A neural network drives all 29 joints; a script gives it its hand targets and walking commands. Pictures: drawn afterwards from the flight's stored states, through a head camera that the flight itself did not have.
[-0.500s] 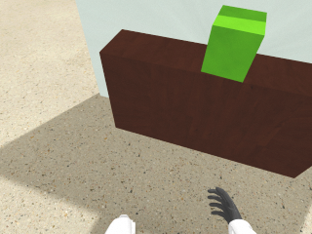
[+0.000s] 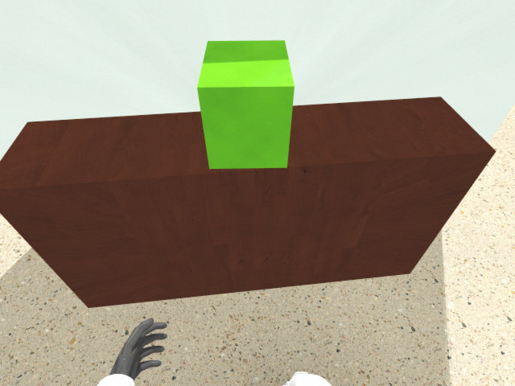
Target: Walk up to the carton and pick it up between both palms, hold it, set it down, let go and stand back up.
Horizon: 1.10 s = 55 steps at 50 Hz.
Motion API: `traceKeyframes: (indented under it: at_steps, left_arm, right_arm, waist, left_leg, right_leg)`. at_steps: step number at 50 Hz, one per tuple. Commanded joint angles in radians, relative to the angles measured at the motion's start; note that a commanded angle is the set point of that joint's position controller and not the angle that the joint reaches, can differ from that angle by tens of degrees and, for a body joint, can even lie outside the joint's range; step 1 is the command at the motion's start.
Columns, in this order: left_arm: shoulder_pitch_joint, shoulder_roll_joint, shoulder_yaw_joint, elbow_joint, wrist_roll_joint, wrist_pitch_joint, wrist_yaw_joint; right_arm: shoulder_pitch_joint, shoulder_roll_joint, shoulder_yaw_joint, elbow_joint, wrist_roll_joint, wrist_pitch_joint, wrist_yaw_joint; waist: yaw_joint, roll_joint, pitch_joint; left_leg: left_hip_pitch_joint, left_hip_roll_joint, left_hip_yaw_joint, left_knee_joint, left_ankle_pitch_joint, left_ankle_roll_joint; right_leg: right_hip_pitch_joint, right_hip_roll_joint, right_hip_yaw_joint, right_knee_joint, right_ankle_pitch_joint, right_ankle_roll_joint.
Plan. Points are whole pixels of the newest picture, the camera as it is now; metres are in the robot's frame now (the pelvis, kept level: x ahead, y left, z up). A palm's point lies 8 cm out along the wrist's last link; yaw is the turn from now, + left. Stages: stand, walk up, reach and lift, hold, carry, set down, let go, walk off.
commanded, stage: walk up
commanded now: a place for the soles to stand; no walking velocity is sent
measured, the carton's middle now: (247, 104) +0.76 -0.03 +0.04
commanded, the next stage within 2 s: none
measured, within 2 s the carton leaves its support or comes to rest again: neither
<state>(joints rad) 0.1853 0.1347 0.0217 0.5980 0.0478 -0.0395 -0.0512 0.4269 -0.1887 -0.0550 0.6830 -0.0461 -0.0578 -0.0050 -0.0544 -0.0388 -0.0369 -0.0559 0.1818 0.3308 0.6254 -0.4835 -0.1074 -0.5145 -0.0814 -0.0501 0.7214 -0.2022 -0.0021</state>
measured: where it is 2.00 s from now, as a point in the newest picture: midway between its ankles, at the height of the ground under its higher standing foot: (247, 385)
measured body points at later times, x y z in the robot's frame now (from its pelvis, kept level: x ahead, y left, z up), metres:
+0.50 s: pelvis +0.17 +0.02 +0.02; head +0.17 +0.01 +0.47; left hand +0.20 +0.26 -0.10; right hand +0.38 -0.15 -0.08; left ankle +0.26 +0.14 -0.70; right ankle +0.12 -0.10 -0.71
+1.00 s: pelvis +0.28 +0.01 +0.01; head +0.29 -0.01 +0.45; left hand +0.48 +0.18 -0.08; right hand +0.32 -0.23 -0.13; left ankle +0.26 +0.14 -0.69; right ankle +0.36 -0.09 -0.71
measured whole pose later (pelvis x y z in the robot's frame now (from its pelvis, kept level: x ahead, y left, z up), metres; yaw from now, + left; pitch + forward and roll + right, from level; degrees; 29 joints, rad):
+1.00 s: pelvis +0.28 +0.01 +0.01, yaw -5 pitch -2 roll +1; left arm 0.15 0.08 0.01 0.62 0.03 -0.03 0.03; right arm 0.33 -0.18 -0.05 0.70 -0.02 0.01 0.00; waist -0.06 0.03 0.06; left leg -0.31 0.07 0.12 0.84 -0.55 -0.02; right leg -0.45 -0.02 -0.08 0.70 -0.22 -0.06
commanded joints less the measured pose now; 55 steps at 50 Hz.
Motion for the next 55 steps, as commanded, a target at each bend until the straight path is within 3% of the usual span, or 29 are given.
traceKeyframes:
  at_steps: [1,2,5,6,7,11,15,19,21,23,24,25,26,27,28,29,31,34,36,38,40,42,44,45,46,47,48,52,55]
  left_arm:
    - [0.301,0.243,0.1,-0.059,-0.008,-0.03,0.076]
    - [0.26,0.229,0.098,-0.075,-0.023,-0.032,0.095]
    - [0.195,0.147,0.083,-0.07,-0.011,-0.049,0.11]
    - [0.163,0.117,0.075,-0.073,-0.007,-0.057,0.105]
    - [0.137,0.098,0.071,-0.079,-0.005,-0.068,0.1]
    - [0.183,0.067,0.069,-0.057,0.009,-0.105,0.102]
    - [0.231,0.091,0.068,-0.015,0.01,-0.111,0.11]
    - [0.19,0.127,0.066,0.007,0.003,-0.097,0.092]
    - [0.205,0.154,0.07,0.017,0.001,-0.083,0.074]
    - [0.212,0.159,0.072,0.023,-0.005,-0.064,0.058]
    - [0.238,0.133,0.064,0.025,-0.009,-0.056,0.048]
    - [0.267,0.091,0.051,0.021,-0.009,-0.054,0.039]
    - [0.265,0.024,0.027,-0.01,-0.008,-0.053,0.033]
    - [0.24,0.066,0.037,-0.034,0.004,-0.035,0.041]
    - [0.182,0.097,0.049,-0.062,0.016,-0.027,0.046]
    - [0.117,0.096,0.046,-0.077,0.018,-0.027,0.048]
    - [0.103,0.071,0.038,-0.063,0.013,-0.022,0.046]
    - [0.108,0.047,0.032,-0.044,0.006,-0.001,0.034]
    - [0.085,0.023,0.021,-0.036,-0.004,0.011,0.034]
    - [0.067,0.0,0.006,-0.027,-0.018,0.017,0.034]
    - [0.048,-0.006,-0.001,-0.024,-0.023,0.014,0.041]
    - [0.056,0.009,0.008,-0.014,-0.02,0.008,0.058]
    - [0.089,0.036,0.022,-0.006,-0.016,-0.004,0.075]
    - [0.089,0.077,0.035,-0.016,-0.014,-0.012,0.08]
    - [0.087,0.138,0.05,-0.046,-0.008,-0.019,0.084]
    - [0.076,0.135,0.052,-0.064,-0.014,-0.013,0.09]
    - [0.051,0.127,0.054,-0.067,-0.02,-0.008,0.097]
    - [0.003,0.078,0.04,-0.066,-0.018,-0.008,0.118]
    - [-0.029,0.077,0.036,-0.068,-0.013,-0.009,0.115]
  right_arm:
    - [-0.07,-0.039,0.015,-0.179,0.004,0.03,0.047]
    - [-0.124,-0.087,0.007,-0.204,0.006,0.038,0.045]
    - [-0.125,-0.042,0.018,-0.145,-0.004,0.032,0.031]
    - [-0.11,-0.038,0.018,-0.129,-0.006,0.034,0.03]
    - [-0.085,-0.039,0.015,-0.117,-0.006,0.035,0.027]
    - [-0.209,-0.026,0.009,-0.135,-0.02,0.047,0.023]
    - [-0.301,0.011,0.026,-0.152,-0.018,0.052,0.035]
    - [-0.323,0.05,0.041,-0.137,0.002,0.031,0.051]
    - [-0.302,0.054,0.036,-0.13,0.007,0.02,0.048]
    - [-0.227,0.051,0.022,-0.106,0.003,0.007,0.039]
    - [-0.157,0.031,0.009,-0.083,-0.006,-0.003,0.031]
    - [-0.062,-0.016,-0.016,-0.065,-0.019,-0.016,0.022]
    - [0.034,-0.097,-0.044,-0.077,-0.033,-0.022,0.008]
    - [0.041,-0.14,-0.063,-0.092,-0.031,-0.014,-0.008]
    - [0.022,-0.128,-0.067,-0.105,-0.022,-0.011,-0.02]
    - [0.004,-0.089,-0.057,-0.118,-0.015,-0.015,-0.027]
    - [-0.048,-0.041,-0.033,-0.132,-0.006,-0.031,-0.033]
    - [-0.087,-0.01,-0.021,-0.125,0.004,-0.055,-0.025]
    - [-0.116,-0.01,-0.017,-0.12,0.003,-0.06,-0.025]
    - [-0.165,-0.025,-0.015,-0.117,0.002,-0.053,-0.023]
    - [-0.164,-0.054,-0.024,-0.096,0.007,-0.034,-0.016]
    - [-0.13,-0.085,-0.027,-0.076,0.019,-0.008,-0.006]
    - [-0.11,-0.077,-0.019,-0.077,0.031,0.019,0.005]
    - [-0.078,-0.047,-0.007,-0.08,0.035,0.026,0.01]
    - [-0.048,0.005,0.013,-0.09,0.039,0.033,0.011]
    - [-0.053,-0.011,0.016,-0.086,0.041,0.053,0.002]
    - [-0.075,-0.034,0.009,-0.089,0.03,0.069,-0.004]
    - [-0.092,-0.032,0.013,-0.066,0.013,0.086,-0.007]
    - [-0.106,-0.028,0.014,-0.069,0.018,0.09,-0.01]
  waist:
    - [0.161,-0.211,-0.052]
    - [0.161,-0.128,-0.036]
    - [0.114,-0.073,0.028]
    - [0.087,-0.06,0.005]
    - [0.069,-0.078,-0.017]
    - [0.099,-0.027,-0.002]
    - [0.112,-0.019,0.009]
    - [0.102,-0.1,0.012]
    - [0.101,-0.114,0.011]
    - [0.066,-0.063,0.002]
    - [0.04,0.015,-0.029]
    - [0.007,0.119,-0.096]
    - [-0.037,0.335,-0.149]
    - [-0.033,0.253,-0.143]
    - [-0.041,0.21,-0.111]
    - [-0.045,0.162,-0.049]
    - [-0.012,0.133,0.027]
    - [0.032,0.101,0.077]
    - [0.051,0.127,0.121]
    - [0.067,0.164,0.125]
    - [0.055,0.206,0.089]
    - [0.049,0.197,0.04]
    - [0.067,0.094,0.007]
    - [0.065,-0.006,-0.024]
    - [0.062,-0.176,-0.067]
    - [0.077,-0.146,-0.08]
    - [0.075,-0.129,-0.086]
    - [0.058,-0.119,-0.084]
    - [0.052,-0.097,-0.089]
  left_leg:
    - [-0.608,-0.158,-0.206,0.733,-0.175,0.082]
    - [-0.654,-0.14,-0.273,0.797,-0.092,0.088]
    - [-0.615,-0.066,-0.351,0.828,0.049,0.114]
    - [-0.581,-0.057,-0.366,0.782,0.086,0.116]
    - [-0.556,-0.067,-0.372,0.779,0.089,0.11]
    - [-0.649,-0.067,-0.396,0.689,0.085,0.105]
    - [-0.702,-0.059,-0.361,0.462,0.127,0.106]
    - [-0.474,-0.097,-0.26,0.169,0.216,0.116]
    - [-0.372,-0.132,-0.21,0.09,0.224,0.124]
    - [-0.24,-0.169,-0.171,-0.042,0.3,0.141]
    - [-0.128,-0.178,-0.189,-0.076,0.328,0.149]
    - [0.035,-0.094,-0.306,-0.088,0.309,0.173]
    - [0.147,0.187,-0.681,-0.213,0.206,0.268]
    - [0.158,0.284,-0.869,-0.295,0.091,0.37]
    - [0.129,0.297,-0.909,-0.314,0.121,0.413]
    - [0.067,0.283,-0.852,-0.315,0.183,0.405]
    - [-0.058,0.213,-0.676,-0.328,0.228,0.348]
    - [-0.236,0.183,-0.547,-0.377,0.223,0.328]
    - [-0.3,0.167,-0.479,-0.397,0.277,0.327]
    - [-0.353,0.117,-0.344,-0.367,0.426,0.291]
    - [-0.337,0.08,-0.272,-0.307,0.538,0.274]
    - [-0.326,0.074,-0.249,-0.219,0.599,0.258]
    - [-0.368,0.025,-0.215,-0.086,0.487,0.198]
    - [-0.408,-0.012,-0.19,0.001,0.336,0.149]
    - [-0.456,-0.074,-0.184,0.142,0.062,0.101]
    - [-0.415,-0.15,-0.227,0.303,-0.168,0.086]
    - [-0.413,-0.15,-0.269,0.389,-0.187,0.088]
    - [-0.435,-0.134,-0.326,0.479,-0.149,0.08]
    - [-0.412,-0.134,-0.324,0.439,-0.105,0.068]
  right_leg:
    - [0.441,-0.3,0.787,-0.429,-0.381,-0.255]
    - [0.431,-0.316,0.843,-0.466,-0.301,-0.263]
    - [0.305,-0.24,0.534,-0.389,0.057,-0.169]
    - [0.279,-0.227,0.455,-0.394,0.051,-0.174]
    - [0.248,-0.243,0.44,-0.391,0.079,-0.195]
    - [0.299,-0.276,0.391,-0.406,0.209,-0.254]
    - [0.39,-0.25,0.305,-0.418,0.212,-0.246]
    - [0.284,-0.149,0.141,-0.415,0.137,-0.176]
    - [0.242,-0.142,0.128,-0.379,0.105,-0.163]
    - [0.21,-0.114,0.1,-0.259,0.073,-0.13]
    - [0.174,-0.069,0.065,-0.126,0.078,-0.101]
    - [0.074,-0.018,0.025,0.067,0.006,-0.062]
    - [-0.116,0.081,-0.03,0.399,-0.331,0.002]
    - [-0.199,0.1,0.024,0.56,-0.439,0.016]
    - [-0.263,0.075,0.065,0.65,-0.418,0.024]
    - [-0.308,0.052,0.086,0.693,-0.377,0.025]
    - [-0.289,0.013,0.116,0.663,-0.278,0.033]
    - [-0.179,-0.004,0.116,0.543,-0.216,0.044]
    - [-0.133,-0.018,0.1,0.393,-0.212,0.048]
    - [-0.003,-0.022,0.074,0.194,-0.152,0.039]
    - [0.103,-0.004,0.024,0.085,-0.065,0.031]
    - [0.206,0.034,-0.034,-0.001,0.036,0.019]
    - [0.338,0.048,-0.024,-0.136,0.172,-0.001]
    - [0.41,-0.018,0.061,-0.175,0.249,-0.027]
    - [0.44,-0.208,0.314,-0.278,0.274,-0.098]
    - [0.371,-0.307,0.436,-0.359,0.223,-0.204]
    - [0.329,-0.327,0.487,-0.398,0.092,-0.255]
    - [0.328,-0.258,0.316,-0.38,0.182,-0.236]
    - [0.304,-0.245,0.26,-0.366,0.179,-0.23]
